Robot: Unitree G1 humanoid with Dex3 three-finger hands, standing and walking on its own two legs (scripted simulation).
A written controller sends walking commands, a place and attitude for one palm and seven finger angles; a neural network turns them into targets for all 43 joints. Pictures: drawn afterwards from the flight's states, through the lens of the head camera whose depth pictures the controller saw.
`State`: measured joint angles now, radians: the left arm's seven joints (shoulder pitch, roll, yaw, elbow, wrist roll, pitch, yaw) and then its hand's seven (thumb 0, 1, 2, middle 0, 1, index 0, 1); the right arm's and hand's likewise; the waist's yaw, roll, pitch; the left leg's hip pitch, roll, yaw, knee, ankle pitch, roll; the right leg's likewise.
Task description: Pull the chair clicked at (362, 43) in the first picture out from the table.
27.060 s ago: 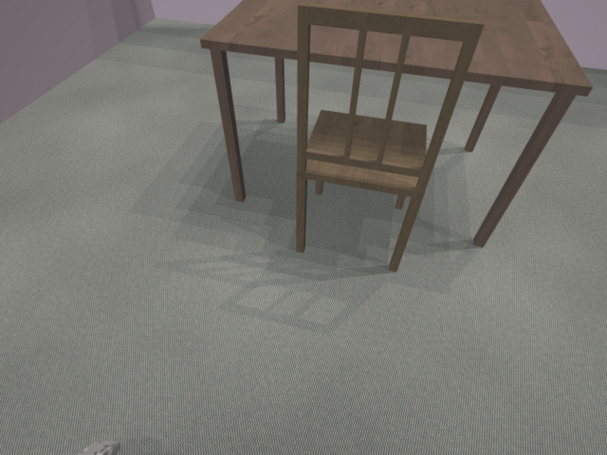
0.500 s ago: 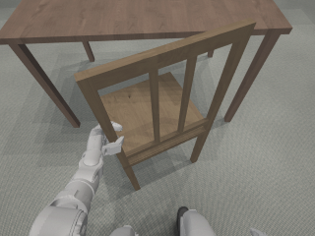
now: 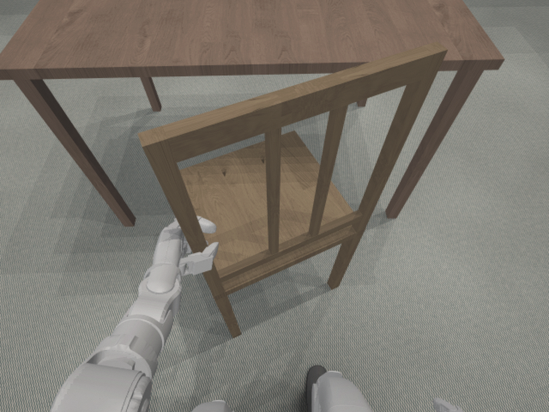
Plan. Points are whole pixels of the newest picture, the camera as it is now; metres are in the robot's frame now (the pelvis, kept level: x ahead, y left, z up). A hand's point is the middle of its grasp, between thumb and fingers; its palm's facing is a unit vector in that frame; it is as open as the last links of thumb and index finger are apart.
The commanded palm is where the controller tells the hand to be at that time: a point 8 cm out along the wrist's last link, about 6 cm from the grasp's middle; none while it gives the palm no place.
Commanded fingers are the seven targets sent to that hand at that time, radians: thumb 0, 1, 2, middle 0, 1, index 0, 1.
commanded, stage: step backward, pulling the chair out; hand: left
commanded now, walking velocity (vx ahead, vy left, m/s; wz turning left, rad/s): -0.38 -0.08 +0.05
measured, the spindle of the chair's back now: (273, 204) +0.45 +0.01 -0.03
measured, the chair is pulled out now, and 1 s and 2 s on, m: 0.17 0.17 0.17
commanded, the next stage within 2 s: stop walking, hand still on the chair in 1.76 s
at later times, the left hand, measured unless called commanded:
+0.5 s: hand (205, 255) +0.36 +0.13 -0.06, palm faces +0.03 -0.97 -0.23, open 6.0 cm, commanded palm +0.37 +0.18 -0.05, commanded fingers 0.00 0.90 0.90 -0.50 -1.45 -0.50 -1.45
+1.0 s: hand (205, 255) +0.36 +0.13 -0.05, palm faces +0.03 -0.98 -0.22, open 6.0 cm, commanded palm +0.37 +0.18 -0.05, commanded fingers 0.00 0.90 0.90 -0.50 -1.45 -0.50 -1.45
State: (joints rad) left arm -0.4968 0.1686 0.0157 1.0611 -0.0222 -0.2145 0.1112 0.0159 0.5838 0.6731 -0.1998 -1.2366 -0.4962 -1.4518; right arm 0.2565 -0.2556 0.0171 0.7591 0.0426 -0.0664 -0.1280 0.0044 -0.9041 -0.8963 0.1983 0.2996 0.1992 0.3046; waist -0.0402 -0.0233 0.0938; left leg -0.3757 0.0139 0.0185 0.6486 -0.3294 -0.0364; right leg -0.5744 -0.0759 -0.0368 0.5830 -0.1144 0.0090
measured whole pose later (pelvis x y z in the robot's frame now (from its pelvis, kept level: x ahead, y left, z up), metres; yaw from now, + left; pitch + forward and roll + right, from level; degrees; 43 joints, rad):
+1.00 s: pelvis +0.00 -0.01 +0.00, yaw +1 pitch +3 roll +2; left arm -0.51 0.17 0.04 1.08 -0.02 -0.21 0.11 0.03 0.56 0.71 -0.22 -1.23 -0.50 -1.45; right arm 0.23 -0.26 0.02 0.78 0.04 -0.06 -0.12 0.00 -0.90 -0.90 0.20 0.30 0.20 0.30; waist -0.05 -0.01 0.10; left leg -0.38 0.01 -0.02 0.65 -0.32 -0.04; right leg -0.56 -0.08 -0.07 0.56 -0.06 -0.01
